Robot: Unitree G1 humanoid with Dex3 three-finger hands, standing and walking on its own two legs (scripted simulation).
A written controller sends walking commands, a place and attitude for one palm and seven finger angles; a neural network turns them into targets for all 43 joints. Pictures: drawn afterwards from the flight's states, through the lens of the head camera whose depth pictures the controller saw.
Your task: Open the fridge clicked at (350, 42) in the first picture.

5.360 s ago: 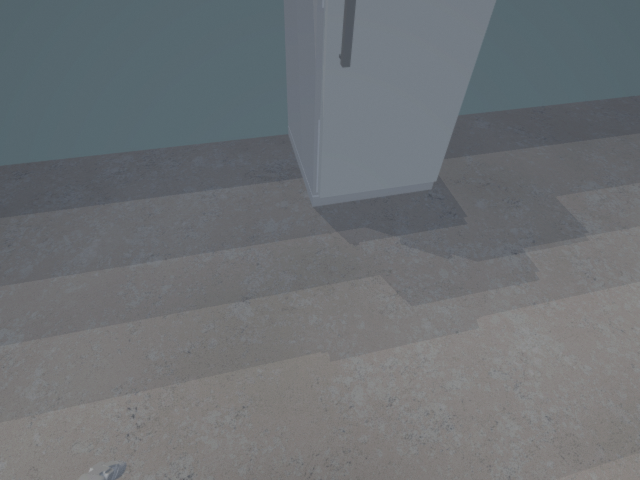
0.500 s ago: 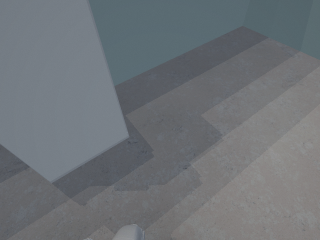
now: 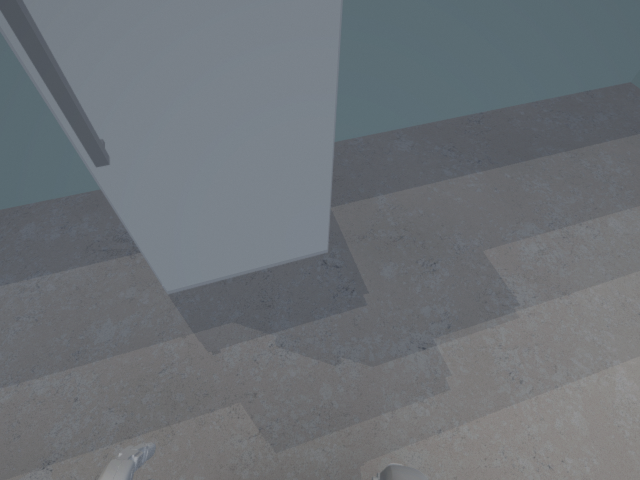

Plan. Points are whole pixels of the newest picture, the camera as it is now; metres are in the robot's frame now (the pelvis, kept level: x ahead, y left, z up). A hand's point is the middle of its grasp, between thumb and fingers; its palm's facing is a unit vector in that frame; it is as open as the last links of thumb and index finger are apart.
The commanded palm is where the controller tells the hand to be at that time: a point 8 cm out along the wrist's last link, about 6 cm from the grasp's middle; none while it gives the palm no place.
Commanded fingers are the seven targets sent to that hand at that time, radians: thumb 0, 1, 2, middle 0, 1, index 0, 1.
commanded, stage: turn to face it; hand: left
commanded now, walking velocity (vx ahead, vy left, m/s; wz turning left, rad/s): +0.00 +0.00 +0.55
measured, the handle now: (42, 48) +0.68 +0.47 +0.15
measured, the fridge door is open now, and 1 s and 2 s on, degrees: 0 0 0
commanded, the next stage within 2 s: take the last steps up to it in 0.46 s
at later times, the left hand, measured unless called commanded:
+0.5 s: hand out of the picture -0.03 +0.22 -0.19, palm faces +0.29 -0.93 -0.24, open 7.4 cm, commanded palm none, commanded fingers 0.00 0.90 0.90 -0.20 -0.30 -0.20 -0.30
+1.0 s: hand out of the picture +0.00 +0.18 -0.16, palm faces +0.38 -0.90 -0.22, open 7.3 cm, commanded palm none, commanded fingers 0.00 0.90 0.90 -0.20 -0.30 -0.20 -0.30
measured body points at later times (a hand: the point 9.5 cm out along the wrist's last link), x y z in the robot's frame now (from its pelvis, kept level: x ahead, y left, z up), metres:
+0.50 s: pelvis -0.01 +0.01 -0.01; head +0.02 +0.03 +0.44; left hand -0.05 +0.27 -0.17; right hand +0.16 -0.22 -0.14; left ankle -0.05 +0.11 -0.74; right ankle +0.02 -0.14 -0.73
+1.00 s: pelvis +0.03 +0.00 +0.00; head +0.02 -0.03 +0.45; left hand -0.02 +0.23 -0.14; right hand +0.09 -0.23 -0.17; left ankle -0.04 +0.11 -0.69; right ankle +0.05 -0.10 -0.74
